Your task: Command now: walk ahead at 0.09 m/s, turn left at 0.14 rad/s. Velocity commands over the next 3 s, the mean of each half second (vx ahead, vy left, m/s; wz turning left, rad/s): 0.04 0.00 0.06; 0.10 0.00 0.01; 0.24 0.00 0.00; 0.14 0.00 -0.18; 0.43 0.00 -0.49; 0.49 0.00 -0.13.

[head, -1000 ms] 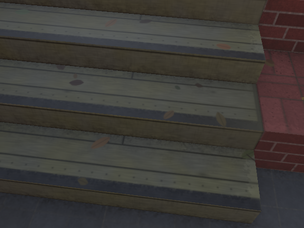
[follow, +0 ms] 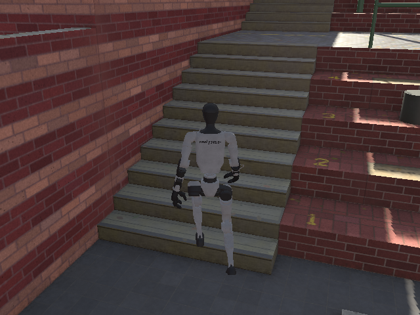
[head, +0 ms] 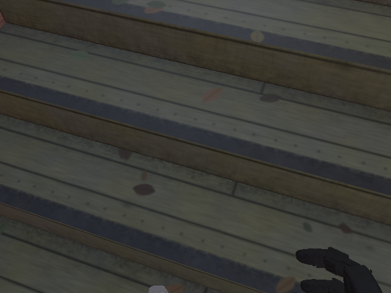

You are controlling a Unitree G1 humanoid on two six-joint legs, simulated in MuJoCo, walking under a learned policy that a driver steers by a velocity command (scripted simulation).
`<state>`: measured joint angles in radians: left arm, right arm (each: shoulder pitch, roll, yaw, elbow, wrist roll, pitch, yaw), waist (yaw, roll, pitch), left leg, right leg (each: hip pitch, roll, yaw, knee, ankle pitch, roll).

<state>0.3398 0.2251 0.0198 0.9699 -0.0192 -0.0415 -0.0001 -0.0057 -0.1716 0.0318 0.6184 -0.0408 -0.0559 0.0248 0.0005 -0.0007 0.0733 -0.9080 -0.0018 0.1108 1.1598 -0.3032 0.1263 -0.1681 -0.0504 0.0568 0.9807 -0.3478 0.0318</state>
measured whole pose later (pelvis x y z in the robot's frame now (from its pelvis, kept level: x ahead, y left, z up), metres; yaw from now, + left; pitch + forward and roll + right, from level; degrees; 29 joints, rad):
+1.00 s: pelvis +0.18 +0.01 +0.11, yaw +0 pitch +3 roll +0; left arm 0.49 0.18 0.04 1.05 0.00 -0.04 0.05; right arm 0.27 -0.22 -0.03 0.99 0.03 -0.02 -0.01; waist 0.04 -0.01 -0.09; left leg -0.38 -0.03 0.06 0.72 -0.39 0.04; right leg -0.11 0.01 0.01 0.44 -0.38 -0.06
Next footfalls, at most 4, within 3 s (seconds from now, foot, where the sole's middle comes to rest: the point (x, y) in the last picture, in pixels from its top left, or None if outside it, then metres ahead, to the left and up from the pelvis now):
0.50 right None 0.12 -0.12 -0.66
1.10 left None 0.29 0.12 -0.66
1.48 right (228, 224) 0.53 -0.06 -0.52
2.00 left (148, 210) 0.57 0.17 -0.52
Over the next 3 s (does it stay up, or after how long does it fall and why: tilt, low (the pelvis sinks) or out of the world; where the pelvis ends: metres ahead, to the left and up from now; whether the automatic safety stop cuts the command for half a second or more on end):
stays up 0.98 -0.09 0.47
